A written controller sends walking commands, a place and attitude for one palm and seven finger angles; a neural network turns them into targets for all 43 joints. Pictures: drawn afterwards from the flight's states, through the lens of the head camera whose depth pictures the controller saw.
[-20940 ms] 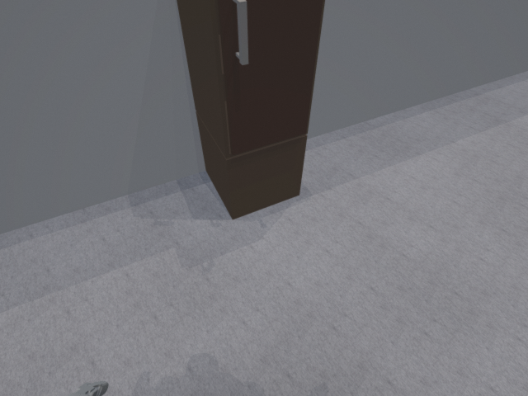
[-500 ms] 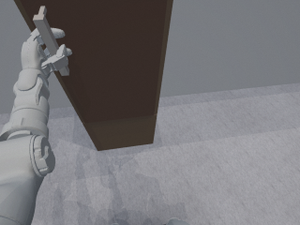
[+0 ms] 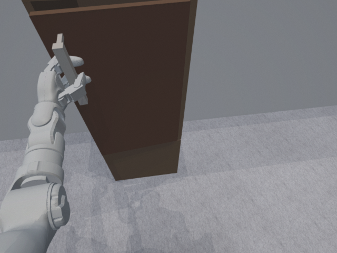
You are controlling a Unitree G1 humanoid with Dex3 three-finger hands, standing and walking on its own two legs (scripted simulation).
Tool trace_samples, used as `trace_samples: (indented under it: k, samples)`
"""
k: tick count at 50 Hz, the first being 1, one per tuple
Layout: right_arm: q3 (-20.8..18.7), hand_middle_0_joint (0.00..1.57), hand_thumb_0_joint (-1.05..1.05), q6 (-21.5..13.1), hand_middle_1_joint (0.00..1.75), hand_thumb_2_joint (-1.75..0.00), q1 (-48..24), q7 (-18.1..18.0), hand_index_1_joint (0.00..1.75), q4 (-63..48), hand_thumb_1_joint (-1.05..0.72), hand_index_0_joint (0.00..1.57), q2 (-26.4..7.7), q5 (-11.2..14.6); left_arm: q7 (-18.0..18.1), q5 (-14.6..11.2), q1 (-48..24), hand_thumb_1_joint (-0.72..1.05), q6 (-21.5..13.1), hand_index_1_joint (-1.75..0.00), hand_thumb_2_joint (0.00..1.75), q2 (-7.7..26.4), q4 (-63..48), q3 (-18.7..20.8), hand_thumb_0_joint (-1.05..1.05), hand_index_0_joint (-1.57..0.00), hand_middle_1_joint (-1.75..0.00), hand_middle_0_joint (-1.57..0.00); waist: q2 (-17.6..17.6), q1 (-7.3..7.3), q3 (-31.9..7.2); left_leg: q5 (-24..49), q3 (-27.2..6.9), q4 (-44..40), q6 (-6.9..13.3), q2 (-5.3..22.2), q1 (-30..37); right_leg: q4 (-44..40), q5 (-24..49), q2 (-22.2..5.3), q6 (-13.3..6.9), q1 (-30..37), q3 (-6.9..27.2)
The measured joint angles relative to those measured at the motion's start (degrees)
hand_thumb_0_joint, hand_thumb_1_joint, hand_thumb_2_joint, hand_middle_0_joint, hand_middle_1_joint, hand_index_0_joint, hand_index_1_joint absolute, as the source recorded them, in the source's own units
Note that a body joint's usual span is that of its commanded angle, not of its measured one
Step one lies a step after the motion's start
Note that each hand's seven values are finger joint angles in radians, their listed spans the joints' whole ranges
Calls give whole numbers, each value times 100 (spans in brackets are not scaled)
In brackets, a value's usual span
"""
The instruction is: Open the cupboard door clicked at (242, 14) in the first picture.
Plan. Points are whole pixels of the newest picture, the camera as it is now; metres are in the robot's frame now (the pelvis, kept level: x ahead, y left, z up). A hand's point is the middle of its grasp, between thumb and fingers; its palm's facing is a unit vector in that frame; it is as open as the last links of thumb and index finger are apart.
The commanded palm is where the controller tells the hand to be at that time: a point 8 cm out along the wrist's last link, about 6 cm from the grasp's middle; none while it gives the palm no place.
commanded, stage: pull the door open along its arc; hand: left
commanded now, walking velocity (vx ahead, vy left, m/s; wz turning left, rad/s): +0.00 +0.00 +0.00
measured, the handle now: (72, 72) +0.52 +0.22 +0.14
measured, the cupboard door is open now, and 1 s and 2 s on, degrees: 6 43 46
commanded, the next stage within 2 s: open thumb and fingers to let go in 0.64 s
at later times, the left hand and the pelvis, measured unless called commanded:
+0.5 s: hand (127, 134) +0.33 +0.07 +0.15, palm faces +0.35 -0.93 +0.09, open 6.3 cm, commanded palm +0.26 +0.14 +0.14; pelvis +0.01 -0.02 +0.02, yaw +2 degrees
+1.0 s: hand (132, 137) +0.32 +0.06 +0.14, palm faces +0.47 -0.88 -0.05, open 7.3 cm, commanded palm +0.27 +0.09 +0.14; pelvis +0.00 -0.03 +0.02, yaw +5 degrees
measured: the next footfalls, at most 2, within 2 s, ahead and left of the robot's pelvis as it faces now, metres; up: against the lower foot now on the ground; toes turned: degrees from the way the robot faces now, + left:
none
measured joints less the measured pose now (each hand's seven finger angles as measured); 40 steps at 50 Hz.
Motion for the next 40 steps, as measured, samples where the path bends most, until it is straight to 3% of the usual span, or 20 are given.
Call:
trace_samples:
  k: [7,10,13,18,23,28,34,40]
  samples:
    - [-61,20,1,-56,30,-90,-277,73,30,-168,-91,20,63,116,255,-276,1540,71,489,-133,74,-780,-2014,-515,0,-35,-135,-36,59,265,-64,37,60,-271,-3,-28,553,-216,21,-15,15,511,58]
    - [-76,20,1,-148,30,-90,-558,136,30,-176,-91,20,131,107,1024,-320,2244,69,760,-131,73,-1415,-3106,-822,1,-35,-135,-36,77,396,-32,73,83,-402,-14,-47,808,-309,42,-27,19,743,79]
    - [-39,20,1,-157,30,-90,-913,181,30,-213,-91,19,239,45,1717,-197,2881,68,1026,-129,71,-1968,-4053,-1205,2,-35,-135,-36,61,479,21,128,96,-541,-30,-76,1055,-359,48,-50,10,949,90]
    - [82,20,1,15,30,-90,-1457,121,30,-323,-91,19,452,-94,2621,99,3537,65,1648,-130,69,-2493,-5032,-1891,3,-36,-132,-36,39,567,131,227,51,-772,-82,-91,1477,-485,62,-55,-40,1345,42]
    - [188,20,1,261,30,-90,-1784,23,30,-377,-91,20,610,-195,3344,374,3828,65,2272,-132,70,-2768,-5518,-2390,3,-36,-127,-34,37,601,204,311,-58,-981,-157,-48,1846,-717,111,-3,-116,1761,-69]
    - [188,20,1,496,30,-90,-1892,15,30,-300,-91,20,649,-271,3907,672,3898,65,2635,-133,72,-2988,-5715,-2684,3,-35,-124,-33,19,638,268,359,-176,-1095,-223,-3,2035,-886,141,49,-189,2016,-187]
    - [55,20,1,619,30,-90,-1833,130,30,-87,-91,20,574,-347,4411,1042,3934,65,2812,-132,75,-2972,-5865,-3117,2,-33,-124,-33,56,659,344,344,-306,-1046,-270,-4,2020,-832,69,48,-241,2047,-311]
    - [-24,20,1,566,30,-90,-1728,58,30,208,-91,20,477,-344,4566,1059,3740,67,2745,-133,78,-2985,-5720,-3259,1,-33,-127,-32,119,677,501,340,-441,-980,-273,-52,1974,-749,4,0,-245,2048,-441]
